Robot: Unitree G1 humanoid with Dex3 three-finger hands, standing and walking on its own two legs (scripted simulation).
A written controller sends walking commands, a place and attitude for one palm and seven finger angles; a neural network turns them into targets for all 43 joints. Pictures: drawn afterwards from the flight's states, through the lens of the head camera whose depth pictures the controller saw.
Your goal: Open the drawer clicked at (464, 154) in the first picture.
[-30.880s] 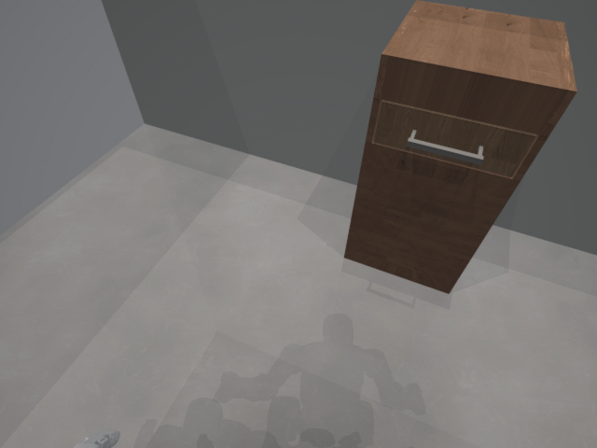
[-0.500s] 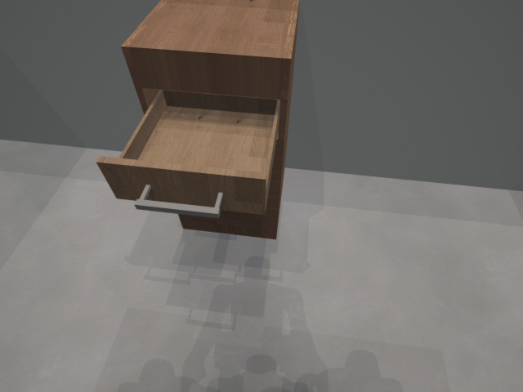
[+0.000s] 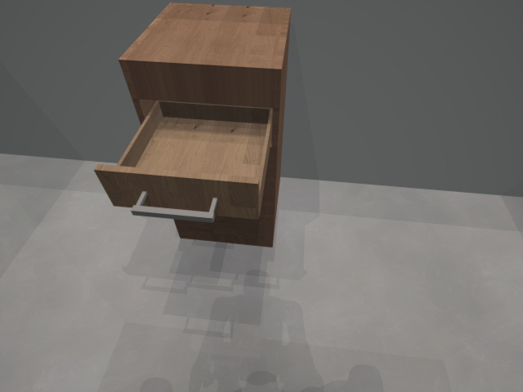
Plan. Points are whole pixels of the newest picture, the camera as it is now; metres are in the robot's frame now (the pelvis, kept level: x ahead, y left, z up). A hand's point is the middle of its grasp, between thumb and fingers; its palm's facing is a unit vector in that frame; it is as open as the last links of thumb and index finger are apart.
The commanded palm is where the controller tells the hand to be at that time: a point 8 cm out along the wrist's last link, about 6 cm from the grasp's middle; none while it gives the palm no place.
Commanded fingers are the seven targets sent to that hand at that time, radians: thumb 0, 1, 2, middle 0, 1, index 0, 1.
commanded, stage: look to check the result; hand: left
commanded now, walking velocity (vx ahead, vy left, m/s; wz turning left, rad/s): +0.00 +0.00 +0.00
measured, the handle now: (175, 206) +0.52 +0.24 -0.11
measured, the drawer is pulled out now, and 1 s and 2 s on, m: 0.30 0.30 0.30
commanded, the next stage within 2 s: stand and wait in 0.54 s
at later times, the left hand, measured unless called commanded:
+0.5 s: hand out of the picture -0.02 +0.14 -0.17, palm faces +0.05 -0.98 -0.18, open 7.4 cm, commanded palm none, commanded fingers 0.00 0.90 0.90 -0.20 -0.30 -0.20 -0.30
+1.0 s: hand out of the picture +0.00 +0.15 -0.17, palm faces +0.04 -0.98 -0.20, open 7.4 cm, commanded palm none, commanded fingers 0.00 0.90 0.90 -0.20 -0.30 -0.20 -0.30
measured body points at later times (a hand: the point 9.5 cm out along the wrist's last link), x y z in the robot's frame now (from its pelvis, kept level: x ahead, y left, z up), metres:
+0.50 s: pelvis +0.00 -0.02 +0.00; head +0.02 -0.02 +0.45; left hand -0.02 +0.20 -0.16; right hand -0.03 -0.22 -0.17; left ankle -0.01 +0.11 -0.74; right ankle +0.01 -0.11 -0.74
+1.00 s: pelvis +0.00 -0.02 +0.00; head +0.03 -0.03 +0.45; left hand +0.00 +0.20 -0.16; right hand -0.01 -0.23 -0.17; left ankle -0.01 +0.11 -0.74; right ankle +0.01 -0.11 -0.74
